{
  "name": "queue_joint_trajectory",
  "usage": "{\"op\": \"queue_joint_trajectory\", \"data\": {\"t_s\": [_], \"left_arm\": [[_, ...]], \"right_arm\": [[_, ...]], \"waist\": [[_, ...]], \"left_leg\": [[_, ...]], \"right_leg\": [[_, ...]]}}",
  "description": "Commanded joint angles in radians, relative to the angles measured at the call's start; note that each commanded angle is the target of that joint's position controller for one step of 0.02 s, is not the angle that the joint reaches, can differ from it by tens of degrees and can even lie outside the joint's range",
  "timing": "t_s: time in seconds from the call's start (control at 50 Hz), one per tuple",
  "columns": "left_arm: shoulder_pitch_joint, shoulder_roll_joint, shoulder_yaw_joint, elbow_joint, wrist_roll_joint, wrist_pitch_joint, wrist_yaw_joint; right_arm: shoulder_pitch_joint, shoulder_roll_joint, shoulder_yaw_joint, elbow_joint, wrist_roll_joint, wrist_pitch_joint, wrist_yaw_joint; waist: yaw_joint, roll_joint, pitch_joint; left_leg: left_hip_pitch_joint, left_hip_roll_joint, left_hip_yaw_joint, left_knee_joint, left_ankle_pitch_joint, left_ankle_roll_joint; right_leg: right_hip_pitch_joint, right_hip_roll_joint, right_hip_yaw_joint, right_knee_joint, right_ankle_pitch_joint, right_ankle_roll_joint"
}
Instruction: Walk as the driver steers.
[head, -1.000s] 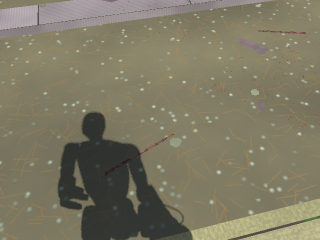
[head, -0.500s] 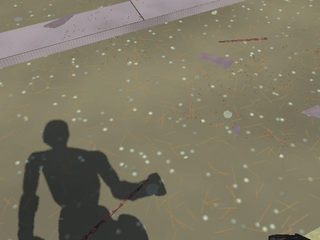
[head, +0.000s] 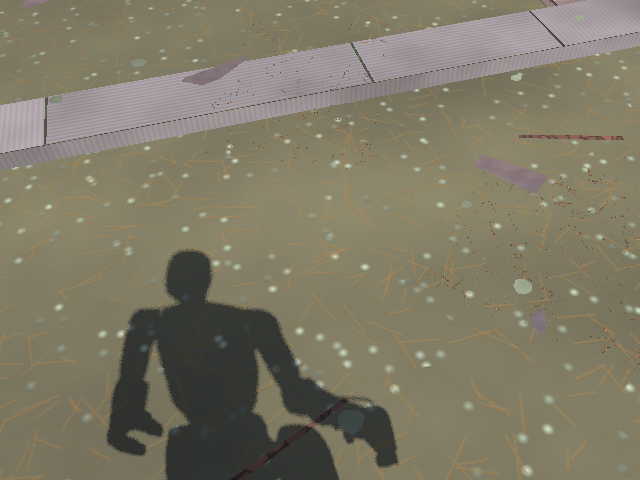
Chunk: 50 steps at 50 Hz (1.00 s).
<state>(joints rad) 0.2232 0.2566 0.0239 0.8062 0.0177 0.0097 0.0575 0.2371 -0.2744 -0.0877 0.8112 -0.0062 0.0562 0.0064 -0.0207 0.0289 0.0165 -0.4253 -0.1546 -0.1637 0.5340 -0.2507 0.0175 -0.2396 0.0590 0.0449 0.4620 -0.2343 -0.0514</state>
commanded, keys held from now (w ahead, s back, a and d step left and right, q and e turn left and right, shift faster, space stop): q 0.50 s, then no key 0.24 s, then w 0.26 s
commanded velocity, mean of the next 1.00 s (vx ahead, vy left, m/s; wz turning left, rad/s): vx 0.06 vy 0.00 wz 0.40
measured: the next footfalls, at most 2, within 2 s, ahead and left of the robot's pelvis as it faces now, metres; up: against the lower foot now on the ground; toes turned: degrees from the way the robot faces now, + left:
left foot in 0.42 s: -0.02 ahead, +0.11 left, +0.00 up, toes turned +17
right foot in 0.90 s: +0.06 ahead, -0.05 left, +0.00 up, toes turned +24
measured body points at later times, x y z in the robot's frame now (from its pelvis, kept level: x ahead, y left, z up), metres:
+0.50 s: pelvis -0.02 +0.03 +0.00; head +0.00 +0.06 +0.44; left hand -0.02 +0.33 -0.13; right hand +0.20 -0.19 -0.10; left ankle -0.06 +0.10 -0.74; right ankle +0.00 -0.10 -0.69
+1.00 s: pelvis +0.02 +0.03 +0.00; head +0.03 +0.01 +0.45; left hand -0.03 +0.30 -0.11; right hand +0.20 -0.18 -0.13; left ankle -0.05 +0.11 -0.70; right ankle +0.02 -0.07 -0.74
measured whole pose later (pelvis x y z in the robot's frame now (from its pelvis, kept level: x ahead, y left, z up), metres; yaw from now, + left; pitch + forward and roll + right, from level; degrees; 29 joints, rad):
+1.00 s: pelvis +0.02 +0.03 +0.00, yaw +24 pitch +0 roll +0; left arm 0.32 0.24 0.02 0.82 0.02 -0.03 0.01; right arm 0.29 -0.27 -0.03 0.82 -0.03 0.00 0.01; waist 0.00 0.04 0.00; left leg -0.32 -0.07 -0.06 0.79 -0.40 0.08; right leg -0.13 0.04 -0.02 0.41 -0.28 -0.07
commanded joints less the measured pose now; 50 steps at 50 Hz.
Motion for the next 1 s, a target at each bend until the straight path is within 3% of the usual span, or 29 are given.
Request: {"op": "queue_joint_trajectory", "data": {"t_s": [0.02, 0.04, 0.06, 0.1, 0.16, 0.2, 0.3, 0.36, 0.38, 0.4, 0.42, 0.44, 0.46, 0.48, 0.5, 0.54, 0.58, 0.74, 0.78, 0.82, 0.84, 0.88, 0.9, 0.92, 0.94, 0.96, 0.98, 1.0], "left_arm": [[-0.061, 0.156, 0.039, -0.091, 0.019, -0.016, 0.006], [-0.102, 0.111, 0.026, -0.097, 0.013, -0.020, 0.001], [-0.117, 0.103, 0.023, -0.108, 0.007, -0.024, -0.001], [-0.079, 0.105, 0.023, -0.115, 0.008, -0.024, -0.003], [0.042, 0.135, 0.037, -0.089, 0.008, -0.020, -0.007], [0.076, 0.158, 0.048, -0.081, 0.009, -0.017, -0.010], [0.047, 0.191, 0.064, -0.088, 0.015, -0.014, -0.033], [0.032, 0.207, 0.074, -0.085, 0.008, -0.009, -0.042], [0.015, 0.208, 0.076, -0.085, -0.001, -0.006, -0.041], [0.035, 0.200, 0.076, -0.076, -0.003, -0.003, -0.042], [0.064, 0.148, 0.064, -0.094, 0.006, 0.004, -0.046], [0.010, 0.078, 0.040, -0.165, 0.012, 0.016, -0.034], [-0.044, 0.121, 0.044, -0.166, 0.014, 0.028, -0.024], [-0.042, 0.132, 0.050, -0.154, -0.001, 0.031, -0.030], [-0.029, 0.140, 0.054, -0.136, -0.009, 0.025, -0.035], [0.024, 0.161, 0.062, -0.105, 0.011, 0.024, -0.047], [0.045, 0.143, 0.058, -0.093, 0.007, 0.029, -0.056], [-0.024, 0.103, 0.038, -0.096, 0.000, 0.044, -0.048], [-0.030, 0.105, 0.035, -0.096, 0.007, 0.035, -0.052], [-0.047, 0.105, 0.032, -0.099, 0.011, 0.021, -0.058], [-0.040, 0.098, 0.030, -0.096, 0.009, 0.012, -0.059], [0.050, 0.062, 0.019, -0.058, 0.009, -0.013, -0.052], [0.113, 0.075, 0.021, -0.036, 0.014, -0.031, -0.042], [0.227, 0.141, 0.030, -0.016, 0.026, -0.046, -0.030], [0.258, 0.268, 0.066, 0.008, 0.012, -0.048, -0.037], [0.236, 0.225, 0.063, 0.018, 0.009, -0.050, -0.043], [0.178, 0.170, 0.048, 0.006, -0.001, -0.057, -0.051], [0.135, 0.141, 0.041, -0.004, -0.002, -0.063, -0.057]], "right_arm": [[0.000, -0.147, -0.038, -0.065, -0.025, -0.021, -0.005], [0.041, -0.129, -0.037, -0.049, -0.027, -0.017, 0.002], [0.071, -0.120, -0.035, -0.038, -0.031, -0.009, 0.005], [0.067, -0.115, -0.028, -0.039, -0.026, 0.004, 0.017], [-0.035, -0.097, -0.013, -0.084, -0.016, 0.014, 0.031], [-0.066, -0.090, -0.006, -0.104, -0.011, 0.020, 0.039], [-0.094, -0.079, 0.008, -0.143, 0.006, 0.023, 0.044], [-0.075, -0.080, 0.008, -0.156, 0.009, 0.014, 0.040], [-0.044, -0.075, 0.009, -0.150, 0.003, 0.006, 0.035], [-0.018, -0.091, 0.007, -0.142, -0.010, -0.006, 0.025], [0.019, -0.187, -0.013, -0.143, -0.027, -0.023, 0.015], [0.051, -0.331, -0.046, -0.157, -0.011, -0.030, 0.015], [0.128, -0.295, -0.050, -0.134, 0.001, -0.028, 0.011], [0.067, -0.226, -0.027, -0.134, 0.002, -0.024, 0.006], [-0.020, -0.182, -0.013, -0.147, 0.000, -0.018, 0.000], [-0.074, -0.143, 0.002, -0.164, 0.005, -0.020, -0.010], [-0.046, -0.142, 0.006, -0.155, 0.005, -0.027, -0.007], [0.019, -0.143, 0.020, -0.110, -0.015, -0.038, -0.014], [0.054, -0.156, 0.017, -0.089, -0.020, -0.036, -0.012], [0.063, -0.157, 0.018, -0.074, -0.025, -0.032, -0.007], [0.057, -0.159, 0.018, -0.070, -0.025, -0.032, -0.006], [0.016, -0.149, 0.021, -0.069, -0.012, -0.037, -0.007], [-0.001, -0.113, 0.031, -0.075, -0.009, -0.048, -0.010], [-0.032, -0.034, 0.052, -0.103, -0.010, -0.064, -0.007], [-0.086, -0.064, 0.047, -0.134, -0.014, -0.075, -0.008], [-0.108, -0.137, 0.025, -0.131, -0.038, -0.081, -0.007], [-0.063, -0.128, 0.024, -0.104, -0.034, -0.087, 0.008], [-0.021, -0.120, 0.025, -0.077, -0.026, -0.088, 0.020]], "waist": [[-0.019, -0.099, 0.023], [-0.057, -0.081, 0.015], [-0.067, -0.108, -0.002], [-0.035, -0.152, -0.015], [0.039, -0.161, -0.024], [0.061, -0.178, -0.037], [0.065, -0.219, -0.054], [0.047, -0.227, -0.067], [0.017, -0.203, -0.072], [-0.003, -0.137, -0.082], [-0.002, 0.097, -0.092], [-0.009, 0.254, -0.054], [-0.073, 0.144, -0.084], [-0.026, 0.101, -0.021], [0.014, 0.086, 0.020], [0.038, 0.113, -0.024], [0.038, 0.075, -0.068], [-0.009, 0.093, -0.013], [-0.027, 0.100, -0.020], [-0.031, 0.106, 0.028], [-0.020, 0.094, 0.049], [0.051, 0.035, 0.065], [0.083, -0.011, 0.047], [0.122, -0.169, 0.004], [0.134, -0.271, 0.085], [0.104, -0.133, 0.155], [0.062, -0.108, 0.153], [0.036, -0.115, 0.138]], "left_leg": [[-0.106, 0.058, 0.053, 0.443, -0.221, -0.034], [-0.080, 0.059, 0.064, 0.529, -0.169, -0.032], [-0.089, 0.064, 0.080, 0.602, -0.136, -0.036], [-0.138, 0.081, 0.117, 0.656, -0.137, -0.056], [-0.203, 0.108, 0.134, 0.542, -0.156, -0.084], [-0.182, 0.118, 0.146, 0.462, -0.187, -0.088], [0.017, 0.123, 0.224, 0.246, -0.224, -0.048], [0.111, 0.113, 0.253, 0.087, -0.176, -0.015], [0.185, 0.104, 0.261, -0.042, -0.078, 0.001], [0.290, 0.112, 0.213, -0.181, 0.055, 0.015], [0.443, 0.320, -0.080, -0.267, 0.170, 0.057], [0.427, 0.562, -0.373, -0.220, 0.624, 0.219], [0.415, 0.550, -0.326, -0.201, 0.632, 0.303], [0.369, 0.473, -0.231, -0.206, 0.552, 0.283], [0.319, 0.390, -0.156, -0.222, 0.466, 0.230], [0.333, 0.321, -0.081, -0.215, 0.554, 0.192], [0.347, 0.316, -0.060, -0.208, 0.597, 0.191], [0.320, 0.334, -0.117, -0.223, 0.392, 0.205], [0.302, 0.329, -0.167, -0.268, 0.068, 0.220], [0.259, 0.334, -0.234, -0.314, -0.229, 0.229], [0.228, 0.335, -0.252, -0.317, -0.282, 0.228], [0.099, 0.293, -0.226, -0.263, -0.319, 0.194], [-0.011, 0.247, -0.191, -0.185, -0.314, 0.154], [-0.134, 0.159, -0.053, 0.061, -0.320, 0.102], [-0.307, 0.035, 0.119, 0.220, -0.294, 0.077], [-0.327, 0.116, 0.069, 0.337, -0.237, 0.070], [-0.313, 0.138, 0.069, 0.374, -0.167, 0.064], [-0.292, 0.156, 0.083, 0.389, -0.115, 0.052]], "right_leg": [[-0.059, -0.400, 0.360, -0.289, -0.018, -0.190], [-0.070, -0.328, 0.243, -0.251, 0.111, -0.156], [-0.033, -0.282, 0.163, -0.224, 0.195, -0.133], [0.051, -0.255, 0.079, -0.180, 0.368, -0.138], [0.222, -0.287, 0.065, -0.135, 0.504, -0.160], [0.273, -0.313, 0.058, -0.115, 0.532, -0.167], [0.194, -0.333, -0.015, -0.071, 0.540, -0.150], [0.171, -0.347, -0.036, -0.011, 0.516, -0.124], [0.132, -0.335, -0.068, 0.044, 0.457, -0.091], [0.053, -0.314, -0.110, 0.131, 0.331, -0.032], [-0.168, -0.230, -0.190, 0.371, -0.012, 0.041], [-0.393, -0.059, -0.164, 0.505, -0.427, 0.087], [-0.381, -0.090, -0.044, 0.631, -0.420, 0.087], [-0.390, -0.106, -0.018, 0.658, -0.332, 0.083], [-0.375, -0.118, -0.005, 0.619, -0.236, 0.081], [-0.326, -0.102, -0.028, 0.622, -0.141, 0.088], [-0.290, -0.089, -0.037, 0.622, -0.114, 0.094], [-0.197, -0.074, -0.035, 0.342, -0.144, 0.073], [-0.156, -0.057, -0.056, 0.289, -0.174, 0.060], [-0.133, -0.045, -0.067, 0.221, -0.207, 0.040], [-0.096, -0.038, -0.074, 0.166, -0.209, 0.027], [0.120, -0.024, -0.090, -0.063, -0.091, -0.011], [0.275, -0.073, -0.010, -0.125, -0.096, -0.028], [0.412, -0.285, 0.242, -0.247, -0.293, -0.067], [0.353, -0.438, 0.556, -0.370, -0.461, -0.171], [0.285, -0.445, 0.536, -0.361, -0.466, -0.205], [0.272, -0.390, 0.466, -0.360, -0.439, -0.188], [0.269, -0.342, 0.382, -0.371, -0.363, -0.159]]}}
